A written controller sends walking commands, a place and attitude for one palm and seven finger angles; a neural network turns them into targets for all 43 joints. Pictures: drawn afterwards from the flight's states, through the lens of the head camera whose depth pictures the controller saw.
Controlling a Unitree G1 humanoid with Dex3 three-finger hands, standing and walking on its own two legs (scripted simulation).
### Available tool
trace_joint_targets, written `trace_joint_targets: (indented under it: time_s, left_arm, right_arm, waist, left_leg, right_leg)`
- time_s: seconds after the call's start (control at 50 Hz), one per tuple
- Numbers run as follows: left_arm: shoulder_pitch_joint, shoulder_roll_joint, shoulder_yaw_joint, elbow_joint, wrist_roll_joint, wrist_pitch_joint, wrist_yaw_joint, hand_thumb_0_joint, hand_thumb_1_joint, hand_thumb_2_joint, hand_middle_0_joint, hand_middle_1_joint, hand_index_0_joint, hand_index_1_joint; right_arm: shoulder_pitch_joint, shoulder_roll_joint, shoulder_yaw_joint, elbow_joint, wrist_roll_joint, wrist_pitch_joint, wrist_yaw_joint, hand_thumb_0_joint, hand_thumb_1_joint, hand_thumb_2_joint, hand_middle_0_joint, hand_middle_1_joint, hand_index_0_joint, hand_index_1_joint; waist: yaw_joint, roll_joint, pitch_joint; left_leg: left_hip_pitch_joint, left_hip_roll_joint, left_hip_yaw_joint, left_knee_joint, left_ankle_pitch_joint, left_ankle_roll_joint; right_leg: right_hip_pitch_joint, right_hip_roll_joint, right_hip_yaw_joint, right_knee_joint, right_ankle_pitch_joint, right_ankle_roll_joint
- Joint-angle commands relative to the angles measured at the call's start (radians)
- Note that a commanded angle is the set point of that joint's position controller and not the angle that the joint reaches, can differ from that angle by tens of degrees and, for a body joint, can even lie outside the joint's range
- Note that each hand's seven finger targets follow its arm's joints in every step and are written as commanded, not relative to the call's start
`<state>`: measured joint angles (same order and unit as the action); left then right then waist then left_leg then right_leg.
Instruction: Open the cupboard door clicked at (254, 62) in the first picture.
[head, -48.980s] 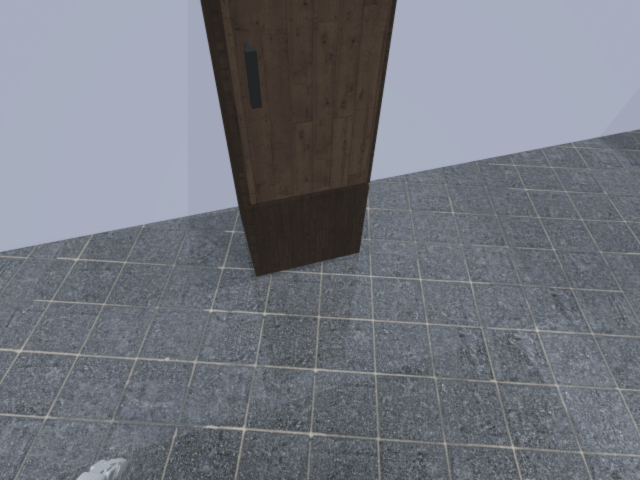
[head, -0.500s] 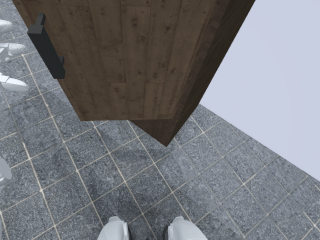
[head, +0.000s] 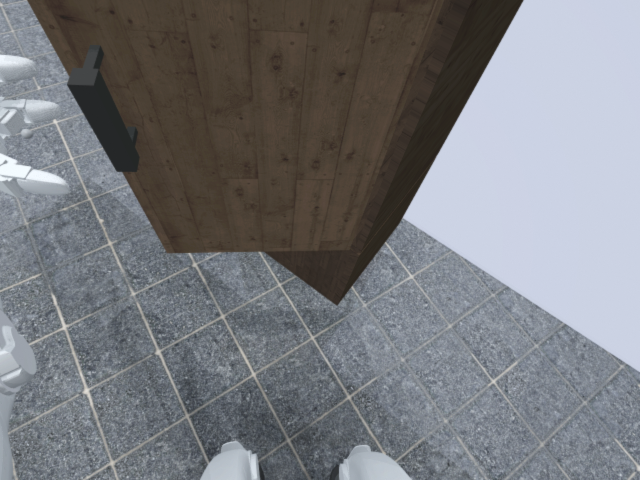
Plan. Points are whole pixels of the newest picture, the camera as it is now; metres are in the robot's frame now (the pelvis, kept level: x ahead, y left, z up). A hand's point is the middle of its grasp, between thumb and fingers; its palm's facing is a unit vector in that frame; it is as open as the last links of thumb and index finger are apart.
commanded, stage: move the hooked fingers beside the handle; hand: left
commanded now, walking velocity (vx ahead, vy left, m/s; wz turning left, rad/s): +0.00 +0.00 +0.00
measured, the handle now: (112, 112) +0.53 +0.21 +0.10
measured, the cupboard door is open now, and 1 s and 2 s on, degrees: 40 40 40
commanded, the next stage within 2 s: slide the fingers in behind the handle in 0.78 s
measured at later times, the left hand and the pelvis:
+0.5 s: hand (39, 133) +0.48 +0.27 +0.11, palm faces +0.01 -1.00 -0.04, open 14.0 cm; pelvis -0.02 -0.01 -0.01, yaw +0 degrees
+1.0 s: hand (41, 139) +0.49 +0.28 +0.10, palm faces -0.02 -1.00 -0.02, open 14.0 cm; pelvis -0.01 +0.00 -0.01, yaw +0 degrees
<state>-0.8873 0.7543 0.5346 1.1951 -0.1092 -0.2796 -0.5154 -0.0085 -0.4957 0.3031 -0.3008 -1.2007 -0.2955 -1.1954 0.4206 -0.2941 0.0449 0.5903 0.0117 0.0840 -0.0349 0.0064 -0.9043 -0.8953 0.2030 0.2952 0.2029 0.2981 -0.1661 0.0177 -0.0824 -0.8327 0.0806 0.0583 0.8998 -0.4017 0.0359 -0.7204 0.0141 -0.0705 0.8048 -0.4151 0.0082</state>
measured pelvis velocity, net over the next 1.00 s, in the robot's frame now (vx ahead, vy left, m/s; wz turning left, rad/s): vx -0.01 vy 0.00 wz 0.00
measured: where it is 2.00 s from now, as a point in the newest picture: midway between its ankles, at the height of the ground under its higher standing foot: outside the picture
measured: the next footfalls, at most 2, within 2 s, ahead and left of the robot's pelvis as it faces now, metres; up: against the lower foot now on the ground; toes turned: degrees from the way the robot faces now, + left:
none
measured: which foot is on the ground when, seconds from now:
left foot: down 0.00-1.00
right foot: down 0.00-1.00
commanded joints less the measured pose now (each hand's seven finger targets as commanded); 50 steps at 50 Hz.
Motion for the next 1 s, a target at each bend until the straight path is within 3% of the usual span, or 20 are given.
trace_joint_targets:
  time_s: [0.0,0.1,0.12,0.22,0.28,0.38,0.42,0.5,0.54,0.58,0.62,0.68,0.72,0.76,0.8,0.86,0.9,0.98]
  left_arm:
    - [-0.407,0.277,-0.015,-0.154,-0.045,-0.049,-0.019,0.0,-0.5,0.3,-0.3,-1.2,-0.3,-1.2]
    - [-0.429,0.264,-0.026,-0.194,-0.06,-0.068,-0.03,0.0,-0.5,0.3,-0.3,-1.2,-0.3,-1.2]
    - [-0.45,0.272,-0.027,-0.186,-0.058,-0.071,-0.028,0.0,-0.5,0.3,-0.3,-1.2,-0.3,-1.2]
    - [-0.486,0.29,-0.017,-0.182,-0.052,-0.083,-0.005,0.0,-0.5,0.3,-0.3,-1.2,-0.3,-1.2]
    - [-0.492,0.348,0.004,-0.117,-0.029,-0.062,0.009,0.0,-0.5,0.3,-0.3,-1.2,-0.3,-1.2]
    - [-0.548,0.4,0.004,-0.125,0.002,-0.066,0.013,0.0,-0.5,0.3,-0.3,-1.2,-0.3,-1.2]
    - [-0.547,0.409,0.019,-0.153,-0.009,-0.084,0.003,0.0,-0.5,0.3,-0.3,-1.2,-0.3,-1.2]
    - [-0.516,0.377,0.009,-0.107,-0.033,-0.068,-0.032,0.0,-0.5,0.3,-0.3,-1.2,-0.3,-1.2]
    - [-0.478,0.422,0.031,-0.047,-0.024,-0.037,-0.043,0.0,-0.5,0.3,-0.3,-1.2,-0.3,-1.2]
    - [-0.471,0.422,0.021,-0.041,-0.012,-0.02,-0.043,0.0,-0.5,0.3,-0.3,-1.2,-0.3,-1.2]
    - [-0.484,0.421,0.019,-0.086,-0.009,-0.034,-0.039,0.0,-0.5,0.3,-0.3,-1.2,-0.3,-1.2]
    - [-0.49,0.45,0.053,-0.144,-0.013,-0.063,-0.028,0.0,-0.5,0.3,-0.3,-1.2,-0.3,-1.2]
    - [-0.498,0.426,0.053,-0.2,-0.033,-0.087,-0.032,0.0,-0.5,0.3,-0.3,-1.2,-0.3,-1.2]
    - [-0.464,0.39,0.04,-0.174,-0.039,-0.084,-0.036,0.0,-0.5,0.3,-0.3,-1.2,-0.3,-1.2]
    - [-0.489,0.343,0.003,-0.161,-0.044,-0.073,-0.039,0.0,-0.5,0.3,-0.3,-1.2,-0.3,-1.2]
    - [-0.437,0.345,0.005,-0.133,-0.032,-0.044,-0.03,0.0,-0.5,0.3,-0.3,-1.2,-0.3,-1.2]
    - [-0.45,0.297,-0.026,-0.155,-0.036,-0.043,-0.018,0.0,-0.5,0.3,-0.3,-1.2,-0.3,-1.2]
    - [-0.486,0.267,-0.037,-0.19,-0.037,-0.061,0.013,0.0,-0.5,0.3,-0.3,-1.2,-0.3,-1.2]
  right_arm:
    - [0.163,-0.206,-0.07,-0.03,0.005,-0.005,-0.025,0.0,-0.9,-0.9,0.2,0.3,0.2,0.3]
    - [0.154,-0.207,-0.07,-0.03,0.003,-0.012,-0.029,0.0,-0.9,-0.9,0.2,0.3,0.2,0.3]
    - [0.151,-0.207,-0.069,-0.024,0.005,-0.011,-0.029,0.0,-0.9,-0.9,0.2,0.3,0.2,0.3]
    - [0.142,-0.206,-0.066,-0.02,0.007,-0.017,-0.035,0.0,-0.9,-0.9,0.2,0.3,0.2,0.3]
    - [0.139,-0.21,-0.058,-0.021,0.011,-0.021,-0.038,0.0,-0.9,-0.9,0.2,0.3,0.2,0.3]
    - [0.147,-0.209,-0.05,-0.024,0.011,-0.028,-0.046,0.0,-0.9,-0.9,0.2,0.3,0.2,0.3]
    - [0.158,-0.211,-0.052,-0.025,0.007,-0.03,-0.046,0.0,-0.9,-0.9,0.2,0.3,0.2,0.3]
    - [0.17,-0.211,-0.052,-0.021,0.009,-0.029,-0.046,0.0,-0.9,-0.9,0.2,0.3,0.2,0.3]
    - [0.171,-0.217,-0.05,-0.021,0.011,-0.025,-0.047,0.0,-0.9,-0.9,0.2,0.3,0.2,0.3]
    - [0.175,-0.213,-0.05,-0.027,0.014,-0.022,-0.048,0.0,-0.9,-0.9,0.2,0.3,0.2,0.3]
    - [0.181,-0.213,-0.05,-0.029,0.009,-0.02,-0.046,0.0,-0.9,-0.9,0.2,0.3,0.2,0.3]
    - [0.192,-0.216,-0.058,-0.024,0.002,-0.018,-0.042,0.0,-0.9,-0.9,0.2,0.3,0.2,0.3]
    - [0.192,-0.214,-0.065,-0.023,0.0,-0.016,-0.037,0.0,-0.9,-0.9,0.2,0.3,0.2,0.3]
    - [0.186,-0.214,-0.066,-0.02,0.001,-0.015,-0.032,0.0,-0.9,-0.9,0.2,0.3,0.2,0.3]
    - [0.186,-0.212,-0.063,-0.014,0.003,-0.012,-0.033,0.0,-0.9,-0.9,0.2,0.3,0.2,0.3]
    - [0.183,-0.214,-0.066,-0.018,0.004,-0.007,-0.032,0.0,-0.9,-0.9,0.2,0.3,0.2,0.3]
    - [0.18,-0.208,-0.064,-0.022,0.002,-0.01,-0.031,0.0,-0.9,-0.9,0.2,0.3,0.2,0.3]
    - [0.179,-0.205,-0.07,-0.016,-0.002,-0.012,-0.026,0.0,-0.9,-0.9,0.2,0.3,0.2,0.3]
  waist:
    - [-0.012,0.152,-0.387]
    - [-0.008,0.182,-0.437]
    - [-0.015,0.16,-0.429]
    - [-0.017,0.168,-0.433]
    - [-0.022,0.13,-0.374]
    - [-0.027,0.184,-0.412]
    - [-0.017,0.206,-0.494]
    - [-0.026,0.166,-0.48]
    - [-0.02,0.127,-0.436]
    - [-0.02,0.119,-0.411]
    - [-0.014,0.171,-0.437]
    - [-0.011,0.184,-0.475]
    - [-0.008,0.22,-0.532]
    - [-0.005,0.22,-0.5]
    - [-0.022,0.215,-0.458]
    - [-0.012,0.196,-0.432]
    - [-0.015,0.214,-0.429]
    - [-0.024,0.208,-0.435]
  left_leg:
    - [0.483,-0.035,-0.107,-0.06,0.478,0.003]
    - [0.514,-0.036,-0.11,-0.051,0.493,0.001]
    - [0.502,-0.034,-0.116,-0.051,0.47,0.0]
    - [0.48,-0.037,-0.115,-0.051,0.426,0.002]
    - [0.38,-0.042,-0.106,-0.052,0.332,0.01]
    - [0.361,-0.041,-0.103,-0.035,0.317,0.009]
    - [0.413,-0.039,-0.109,-0.029,0.373,0.005]
    - [0.387,-0.041,-0.101,-0.021,0.377,0.012]
    - [0.311,-0.042,-0.095,-0.023,0.338,0.015]
    - [0.275,-0.045,-0.088,-0.028,0.313,0.019]
    - [0.331,-0.043,-0.095,-0.025,0.356,0.014]
    - [0.38,-0.035,-0.105,-0.018,0.4,0.009]
    - [0.455,-0.032,-0.111,-0.014,0.456,0.004]
    - [0.462,-0.032,-0.115,-0.019,0.451,0.0]
    - [0.465,-0.031,-0.119,-0.026,0.434,0.002]
    - [0.455,-0.03,-0.122,-0.035,0.426,0.001]
    - [0.476,-0.031,-0.122,-0.036,0.454,0.0]
    - [0.509,-0.023,-0.137,-0.038,0.454,-0.009]
  right_leg:
    - [-0.007,0.055,0.012,-0.068,0.351,-0.027]
    - [-0.014,0.052,0.018,-0.06,0.354,-0.029]
    - [-0.019,0.051,0.018,-0.061,0.339,-0.025]
    - [-0.014,0.047,0.025,-0.059,0.319,-0.024]
    - [-0.003,0.043,0.033,-0.067,0.271,-0.018]
    - [-0.005,0.042,0.043,-0.055,0.258,-0.016]
    - [0.012,0.047,0.04,-0.042,0.293,-0.02]
    - [0.022,0.052,0.039,-0.044,0.316,-0.019]
    - [0.039,0.05,0.044,-0.05,0.303,-0.013]
    - [0.041,0.048,0.045,-0.053,0.294,-0.01]
    - [0.009,0.051,0.038,-0.045,0.302,-0.015]
    - [0.0,0.056,0.033,-0.039,0.314,-0.018]
    - [-0.01,0.06,0.029,-0.033,0.338,-0.022]
    - [-0.03,0.061,0.022,-0.039,0.32,-0.024]
    - [-0.063,0.063,0.014,-0.043,0.293,-0.026]
    - [-0.065,0.058,0.011,-0.051,0.287,-0.023]
    - [-0.077,0.06,0.008,-0.048,0.294,-0.027]
    - [-0.099,0.058,0.004,-0.049,0.274,-0.026]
